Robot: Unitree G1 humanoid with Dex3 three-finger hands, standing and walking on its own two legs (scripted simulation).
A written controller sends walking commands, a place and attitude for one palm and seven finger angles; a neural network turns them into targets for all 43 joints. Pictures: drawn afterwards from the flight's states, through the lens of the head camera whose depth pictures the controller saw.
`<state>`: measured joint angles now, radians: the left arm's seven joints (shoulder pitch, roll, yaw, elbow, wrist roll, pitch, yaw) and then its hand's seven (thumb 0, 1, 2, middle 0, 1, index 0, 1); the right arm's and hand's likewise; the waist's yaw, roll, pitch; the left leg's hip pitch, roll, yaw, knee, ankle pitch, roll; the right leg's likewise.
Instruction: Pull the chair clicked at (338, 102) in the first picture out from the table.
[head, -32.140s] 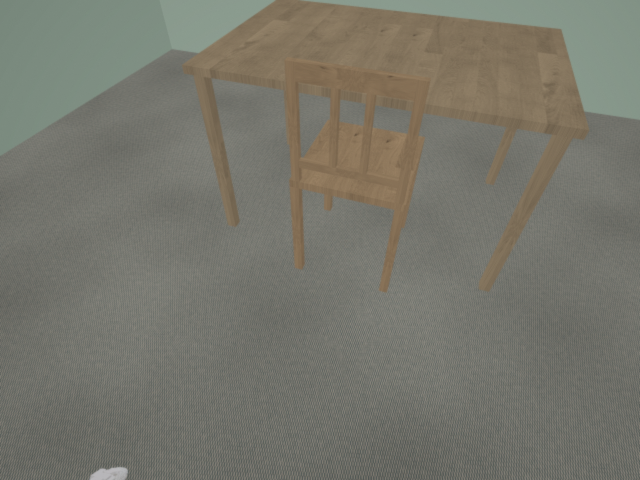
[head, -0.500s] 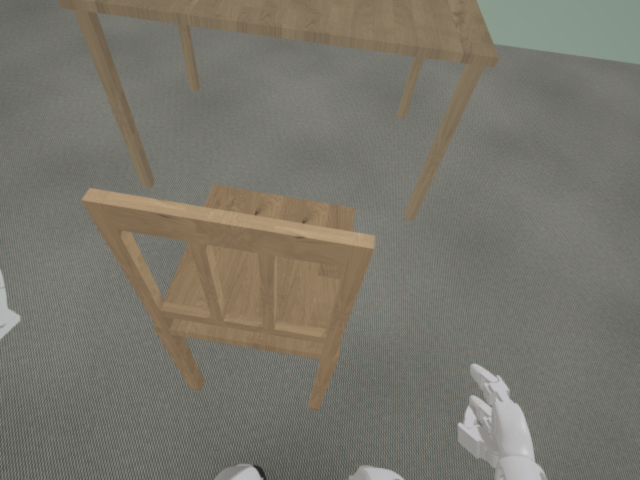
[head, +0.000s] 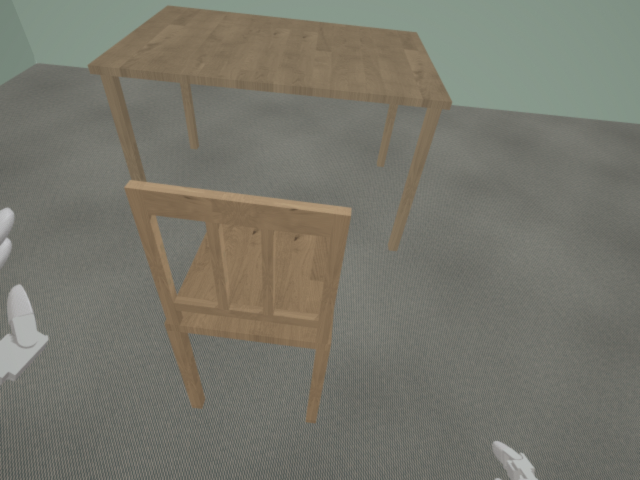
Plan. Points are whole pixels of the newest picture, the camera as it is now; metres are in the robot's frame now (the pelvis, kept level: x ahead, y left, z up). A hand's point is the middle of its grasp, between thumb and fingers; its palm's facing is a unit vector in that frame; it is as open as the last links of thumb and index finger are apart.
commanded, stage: stop stepping back and stand still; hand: left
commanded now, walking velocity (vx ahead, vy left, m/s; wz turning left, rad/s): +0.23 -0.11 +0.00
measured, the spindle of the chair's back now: (219, 267) +0.53 +0.20 -0.10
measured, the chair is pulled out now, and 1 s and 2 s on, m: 0.66 0.66 0.66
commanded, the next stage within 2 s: let the arm hang, fingers relaxed in 0.62 s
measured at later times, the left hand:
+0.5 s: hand (1, 390) +0.15 +0.27 +0.17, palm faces +0.50 -0.77 -0.39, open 7.4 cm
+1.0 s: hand out of the picture +0.06 +0.16 -0.16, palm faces +0.11 -0.98 -0.14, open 7.1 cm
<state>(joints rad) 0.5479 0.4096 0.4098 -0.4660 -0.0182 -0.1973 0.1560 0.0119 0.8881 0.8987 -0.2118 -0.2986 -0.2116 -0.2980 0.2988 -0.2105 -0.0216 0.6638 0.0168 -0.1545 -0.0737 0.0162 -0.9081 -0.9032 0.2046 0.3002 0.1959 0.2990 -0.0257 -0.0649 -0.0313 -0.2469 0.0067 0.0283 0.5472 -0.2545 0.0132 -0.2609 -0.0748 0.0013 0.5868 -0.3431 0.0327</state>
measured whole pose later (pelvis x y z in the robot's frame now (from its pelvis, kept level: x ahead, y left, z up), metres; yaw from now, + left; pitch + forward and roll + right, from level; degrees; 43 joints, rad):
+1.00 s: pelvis -0.01 -0.01 +0.00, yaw +4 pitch -2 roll -1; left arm 0.32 0.15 0.02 0.73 0.01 0.05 0.03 -0.02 0.96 0.90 -0.20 -0.30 -0.20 -0.30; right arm 0.25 -0.17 0.02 0.87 -0.03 0.00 0.01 0.01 -0.91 -0.90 0.21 0.30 0.20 0.30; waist -0.02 -0.05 0.03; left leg -0.31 -0.01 -0.03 0.57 -0.23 0.01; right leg -0.26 -0.02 0.03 0.55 -0.27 0.04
